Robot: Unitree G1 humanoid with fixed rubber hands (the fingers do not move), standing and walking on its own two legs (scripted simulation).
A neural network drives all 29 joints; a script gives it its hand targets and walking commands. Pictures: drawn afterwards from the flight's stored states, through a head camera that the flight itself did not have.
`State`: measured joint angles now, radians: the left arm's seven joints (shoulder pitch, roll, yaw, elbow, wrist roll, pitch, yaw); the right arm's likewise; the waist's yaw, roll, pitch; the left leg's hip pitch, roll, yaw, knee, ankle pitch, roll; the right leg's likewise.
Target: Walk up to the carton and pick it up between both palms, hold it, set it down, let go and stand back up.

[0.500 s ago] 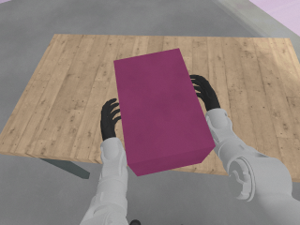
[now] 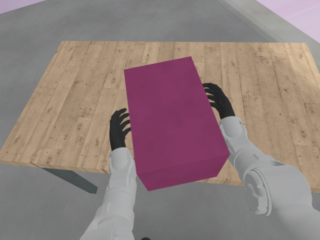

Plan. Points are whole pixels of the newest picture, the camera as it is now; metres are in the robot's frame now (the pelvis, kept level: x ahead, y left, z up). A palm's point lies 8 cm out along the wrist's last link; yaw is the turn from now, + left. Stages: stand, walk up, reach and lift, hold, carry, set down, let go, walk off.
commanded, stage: reach and lift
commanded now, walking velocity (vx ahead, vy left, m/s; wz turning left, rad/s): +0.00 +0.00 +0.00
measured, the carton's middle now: (169, 122) +0.43 +0.06 -0.01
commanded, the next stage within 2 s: none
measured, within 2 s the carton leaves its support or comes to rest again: leaves its support in 0.12 s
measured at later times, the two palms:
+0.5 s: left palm (111, 129) +0.36 +0.19 +0.07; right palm (234, 98) +0.43 -0.08 +0.11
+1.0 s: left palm (105, 116) +0.36 +0.18 +0.12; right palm (246, 96) +0.41 -0.09 +0.15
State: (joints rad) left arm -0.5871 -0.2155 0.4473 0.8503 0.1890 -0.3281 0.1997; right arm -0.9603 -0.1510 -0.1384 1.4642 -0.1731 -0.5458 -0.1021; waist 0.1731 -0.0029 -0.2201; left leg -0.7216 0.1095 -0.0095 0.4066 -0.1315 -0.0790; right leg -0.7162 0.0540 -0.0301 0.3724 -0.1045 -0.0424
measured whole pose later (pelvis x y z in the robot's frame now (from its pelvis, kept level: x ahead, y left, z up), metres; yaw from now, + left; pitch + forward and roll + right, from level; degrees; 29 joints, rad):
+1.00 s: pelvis +0.00 +0.02 +0.02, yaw +3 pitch +0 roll -1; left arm -0.57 -0.11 0.30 0.52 0.24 0.29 0.13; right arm -0.81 -0.07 -0.05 0.99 0.11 0.03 -0.16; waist -0.01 -0.04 -0.05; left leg -0.19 0.07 -0.04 0.36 -0.17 -0.06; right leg -0.16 0.02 -0.06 0.31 -0.15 -0.01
